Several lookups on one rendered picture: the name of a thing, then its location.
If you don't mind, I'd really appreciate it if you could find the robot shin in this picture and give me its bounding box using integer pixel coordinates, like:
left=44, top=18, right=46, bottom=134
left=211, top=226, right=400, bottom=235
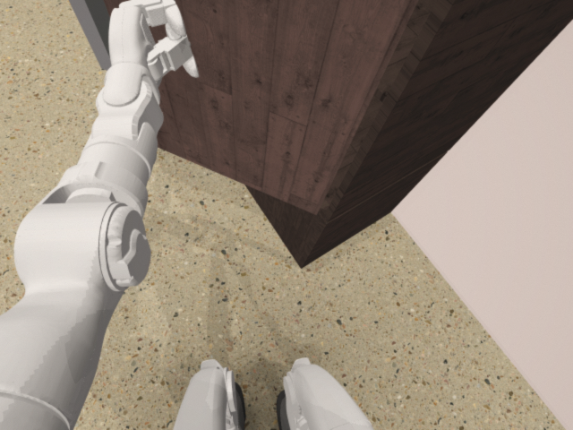
left=201, top=359, right=239, bottom=430
left=286, top=357, right=311, bottom=430

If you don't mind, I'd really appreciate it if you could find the robot left upper arm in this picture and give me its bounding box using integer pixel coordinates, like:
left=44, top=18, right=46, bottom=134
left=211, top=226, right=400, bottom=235
left=0, top=202, right=151, bottom=430

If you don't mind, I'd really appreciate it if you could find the left robot forearm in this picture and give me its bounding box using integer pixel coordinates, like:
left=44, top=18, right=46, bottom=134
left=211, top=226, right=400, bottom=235
left=14, top=63, right=164, bottom=283

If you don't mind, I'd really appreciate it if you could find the robot right shin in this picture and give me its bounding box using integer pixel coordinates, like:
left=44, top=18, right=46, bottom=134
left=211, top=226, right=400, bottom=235
left=286, top=357, right=311, bottom=430

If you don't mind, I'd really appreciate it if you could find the robot left shin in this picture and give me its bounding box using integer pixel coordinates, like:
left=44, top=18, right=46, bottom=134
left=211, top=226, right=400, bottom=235
left=201, top=359, right=239, bottom=430

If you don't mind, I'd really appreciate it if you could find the cupboard door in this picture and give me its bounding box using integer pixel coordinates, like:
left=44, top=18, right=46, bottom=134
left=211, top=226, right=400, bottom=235
left=104, top=0, right=418, bottom=215

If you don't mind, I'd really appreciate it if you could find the handle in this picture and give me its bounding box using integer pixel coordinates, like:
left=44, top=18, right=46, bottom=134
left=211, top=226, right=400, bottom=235
left=69, top=0, right=112, bottom=70

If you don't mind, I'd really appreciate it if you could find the robot left hand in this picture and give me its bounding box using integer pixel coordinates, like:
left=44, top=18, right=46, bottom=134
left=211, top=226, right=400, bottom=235
left=108, top=0, right=199, bottom=87

